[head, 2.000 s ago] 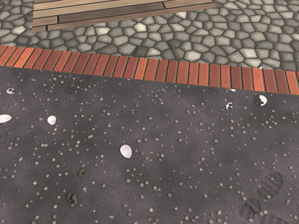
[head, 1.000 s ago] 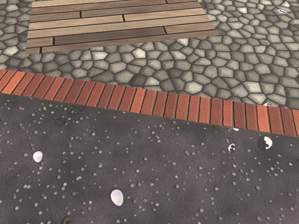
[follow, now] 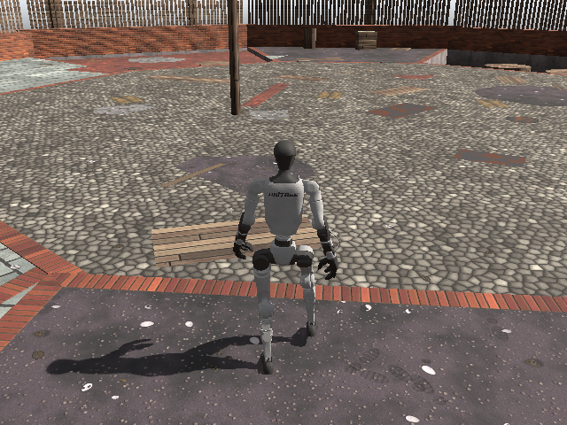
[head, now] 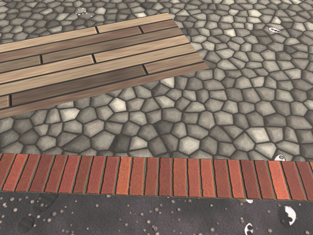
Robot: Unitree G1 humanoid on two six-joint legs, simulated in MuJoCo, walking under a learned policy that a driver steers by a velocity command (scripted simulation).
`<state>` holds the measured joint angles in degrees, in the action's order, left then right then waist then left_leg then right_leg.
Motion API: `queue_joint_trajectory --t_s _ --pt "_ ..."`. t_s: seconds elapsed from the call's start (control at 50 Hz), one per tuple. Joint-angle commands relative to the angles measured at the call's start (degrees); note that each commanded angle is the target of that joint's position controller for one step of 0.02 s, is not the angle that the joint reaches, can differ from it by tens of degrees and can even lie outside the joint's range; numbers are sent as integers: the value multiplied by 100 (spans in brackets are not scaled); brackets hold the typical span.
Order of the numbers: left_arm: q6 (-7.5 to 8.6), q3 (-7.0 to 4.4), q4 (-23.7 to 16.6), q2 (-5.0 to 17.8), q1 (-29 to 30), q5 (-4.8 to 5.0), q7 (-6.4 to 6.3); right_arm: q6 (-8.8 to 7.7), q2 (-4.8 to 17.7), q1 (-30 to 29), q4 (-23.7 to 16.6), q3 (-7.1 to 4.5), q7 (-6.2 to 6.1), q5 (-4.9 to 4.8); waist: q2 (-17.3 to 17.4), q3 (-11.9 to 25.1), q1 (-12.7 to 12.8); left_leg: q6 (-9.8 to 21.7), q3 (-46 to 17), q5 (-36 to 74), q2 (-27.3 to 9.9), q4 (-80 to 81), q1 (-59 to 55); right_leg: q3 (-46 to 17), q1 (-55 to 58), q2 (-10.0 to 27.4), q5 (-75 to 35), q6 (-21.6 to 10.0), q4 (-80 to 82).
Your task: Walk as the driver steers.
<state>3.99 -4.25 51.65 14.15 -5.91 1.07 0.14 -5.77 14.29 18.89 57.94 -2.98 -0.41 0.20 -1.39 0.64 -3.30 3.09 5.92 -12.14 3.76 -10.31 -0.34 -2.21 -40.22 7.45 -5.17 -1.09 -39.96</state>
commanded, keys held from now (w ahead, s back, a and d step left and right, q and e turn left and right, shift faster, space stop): w+e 1.00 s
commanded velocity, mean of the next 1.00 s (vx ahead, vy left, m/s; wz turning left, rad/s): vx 0.50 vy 0.00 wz -0.53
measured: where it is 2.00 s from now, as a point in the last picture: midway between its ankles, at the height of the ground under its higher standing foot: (247, 157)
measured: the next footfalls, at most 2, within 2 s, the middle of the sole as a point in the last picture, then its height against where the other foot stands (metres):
right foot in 0.16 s outside the picture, level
left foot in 0.66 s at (164, 215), level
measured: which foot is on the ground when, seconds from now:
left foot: down 0.00-0.18, up 0.20-0.64, down 0.66-1.00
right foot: up 0.00-0.14, down 0.16-0.66, up 0.68-1.00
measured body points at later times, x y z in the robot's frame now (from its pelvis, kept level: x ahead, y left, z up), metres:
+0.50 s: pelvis +0.29 -0.09 +0.00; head +0.32 -0.11 +0.45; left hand +0.41 +0.17 -0.11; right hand +0.43 -0.39 -0.10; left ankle +0.52 +0.05 -0.68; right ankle +0.23 -0.15 -0.75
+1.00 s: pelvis +0.56 -0.14 +0.00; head +0.59 -0.15 +0.45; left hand +0.86 -0.02 -0.09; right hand +0.43 -0.39 -0.12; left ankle +0.57 -0.01 -0.75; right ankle +0.60 -0.36 -0.68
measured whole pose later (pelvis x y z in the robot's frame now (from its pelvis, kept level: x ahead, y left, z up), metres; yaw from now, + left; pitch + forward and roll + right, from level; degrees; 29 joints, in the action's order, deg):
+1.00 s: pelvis +0.56 -0.14 +0.00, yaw -34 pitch +2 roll +2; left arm 1.4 -4.7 37.4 17.2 -9.3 1.4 0.9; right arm -5.5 15.9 17.9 49.7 -4.4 0.2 0.3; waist -2.5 -1.6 -4.4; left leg 1.1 9.7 -13.8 0.7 -15.3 3.0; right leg -3.2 -41.3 6.6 3.3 -0.6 -49.9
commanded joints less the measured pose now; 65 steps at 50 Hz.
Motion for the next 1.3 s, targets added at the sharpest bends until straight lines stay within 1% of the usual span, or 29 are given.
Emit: queue_joint_trajectory --t_s 0.02,0.1,0.16,0.18,0.2,0.22,0.24,0.26,0.3,0.38,0.48,0.58,0.64,0.66,0.68,0.7,0.72,0.74,0.78,0.92,1.08,1.12,1.16,1.18,1.2,1.22,1.24,1.26,1.3 --pt "78 42 -586 208 841 35 124 -2 877 208 -155 -179 -36 -12 334 -589 -151 745 -433 930 -1801 369 -139 97 -331 -110 98 -81 401" --pt "93 40 -870 342 897 40 299 141 1028 100 -221 -245 -57 -67 528 -532 -12 558 -134 2383 -2014 -370 -683 451 3 -356 1161 -373 659" --pt "67 -356 -474 1062 -1058 43 278 255 1070 -138 -457 -228 -133 -50 503 711 992 124 429 4561 -1608 -3167 194 673 3056 -969 1128 -847 909" --pt "26 -569 -370 1774 -1929 6 175 155 690 164 -707 -86 -106 58 -586 1509 1060 -249 532 2404 -1063 -5446 2384 -1695 5304 429 1353 -1638 950" --pt "46 -489 -436 1735 -1884 45 188 -93 331 181 -828 60 -17 54 -1252 2133 799 -411 -478 -1854 -13 -6868 4042 -4471 6401 1315 1943 -2341 2117" --pt "54 -353 -454 1302 -1856 -13 185 -301 790 -377 -969 -57 70 -168 -859 1820 1017 -211 -1174 -1682 -395 -7176 4719 -3982 6307 1148 2029 -2019 2285" --pt "65 -283 -519 1015 -1549 -26 163 -391 846 -716 -1071 -55 93 -269 -539 1184 946 -78 -1078 -1257 -658 -6959 4872 -3080 5615 920 1694 -1786 2243" --pt "71 -223 -640 855 -1105 -37 169 -404 827 -823 -1073 -71 62 -177 32 703 680 -74 -1035 -871 -897 -6410 4600 -2432 4638 687 1191 -1646 2340" --pt "79 -138 -845 629 -599 -107 149 -246 875 -749 -1080 -165 8 -34 3 352 289 -161 -1060 -561 -1141 -5666 3804 -1869 3412 369 611 -1543 2633" --pt "109 -230 -871 974 -848 -34 8 -56 661 -1106 -1336 -154 -49 70 -44 41 247 -526 -887 207 -1020 -4391 3782 -1359 2745 132 -16 -1571 2884" --pt "39 -249 -823 1003 -1296 12 -88 -113 449 -2128 -1678 -72 30 4 -318 -104 645 -557 -762 1874 -547 -2322 3203 -1088 2525 -240 600 -1149 2731" --pt "-62 -255 -785 963 -1568 41 -139 -220 741 -2386 -1910 -141 151 -67 -432 -83 663 -385 -1014 1404 -438 -1657 3038 -1855 3351 100 850 -1035 2029" --pt "-126 -217 -935 856 -1370 1 -155 -313 1013 -1412 -1712 -282 140 -32 -573 360 128 -55 -883 972 -423 -1365 1608 -1953 3352 -166 103 -793 1049" --pt "-107 -103 -1084 584 -1251 -61 -121 -329 1293 -530 -1617 -365 101 73 -217 1135 -286 296 -1528 886 -1193 -1618 92 -1570 2669 -508 488 -589 -349" --pt "-39 11 -1216 183 -2060 53 -114 -252 1786 233 -1471 -506 71 152 1461 2067 -94 1219 -3930 64 -2582 -1404 -2178 -801 581 -1354 2749 -137 -2406" --pt "-4 -8 -1183 590 -2215 132 -115 -200 1395 233 -1456 -420 107 -14 1910 2081 -72 1370 -5199 -1168 -2945 -898 -2303 -845 -385 -1046 3923 -77 -3374" --pt "-35 -130 -1184 1052 -1700 142 -110 -149 929 -89 -1578 -299 85 -51 1144 1189 -201 1081 -4362 -1495 -2699 -778 -1554 -841 -715 -758 3463 -38 -3719" --pt "-74 -145 -1273 1075 -1276 83 -115 -88 782 -388 -1631 -241 68 -10 628 638 -149 857 -3491 -1039 -2440 -704 -721 -599 -594 -526 2994 -10 -3659" --pt "-122 -174 -1395 892 -1034 20 -74 -57 585 -750 -1578 -162 70 71 649 28 145 706 -2450 -112 -1987 -359 480 -543 -186 -190 2503 -24 -3107" --pt "-234 -83 -1692 506 -713 34 9 -130 935 -693 -1350 -313 63 25 506 -98 250 819 -834 1479 -1883 147 648 -344 -242 38 1251 92 -1747" --pt "-166 1 -2172 412 584 51 298 110 1289 -171 -1116 -389 26 -122 469 -529 -196 499 159 1982 -1990 -118 -195 421 59 -264 762 -176 218" --pt "-170 -88 -2246 590 461 27 336 178 1462 -207 -1115 -439 -6 -174 613 -371 10 387 368 3552 -2036 -675 -462 678 510 -550 1339 -394 405" --pt "-206 -318 -2024 974 -638 30 298 262 1567 -299 -1143 -462 -58 -220 704 297 710 208 649 5050 -1873 -2282 -321 950 2067 -1042 1464 -726 737" --pt "-244 -509 -1758 1324 -1657 33 202 248 1369 -240 -1174 -376 -83 -170 441 838 1199 5 705 4282 -1690 -3705 750 535 3846 -970 1175 -984 895" --pt "-239 -617 -1705 1973 -1880 53 103 144 617 167 -1476 -118 -16 84 -1056 1314 816 -321 609 -388 -907 -5883 3353 -2224 5969 613 1624 -1812 1016" --pt "-148 -486 -1882 1784 -1990 34 136 -93 723 16 -1563 -58 69 -26 -1004 2343 886 -323 -764 -2271 -329 -6858 4230 -4561 6503 1372 2334 -2396 2026" --pt "-91 -341 -1760 1344 -1870 -27 183 -185 1170 -601 -1675 -199 134 -291 -470 1677 1062 -249 -1021 -1769 -639 -6915 4723 -3668 6095 1187 2013 -1999 2213" --pt "-58 -288 -1733 1214 -1564 -19 188 -223 1100 -761 -1727 -157 138 -297 -382 1009 869 -179 -931 -1319 -868 -6514 4678 -2799 5240 964 1448 -1790 2184" --pt "-29 -151 -1802 834 -864 -73 179 -135 1095 -645 -1562 -199 82 -91 -106 454 403 -240 -939 -745 -1254 -5753 3927 -1731 3759 532 345 -1509 2313"
Keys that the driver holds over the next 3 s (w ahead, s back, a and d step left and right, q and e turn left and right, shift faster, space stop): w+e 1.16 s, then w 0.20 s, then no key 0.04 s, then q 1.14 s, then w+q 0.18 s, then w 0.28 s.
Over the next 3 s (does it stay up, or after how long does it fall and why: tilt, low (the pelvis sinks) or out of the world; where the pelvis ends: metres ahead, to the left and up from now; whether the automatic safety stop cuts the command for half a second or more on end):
stays up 0.98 -0.49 -0.04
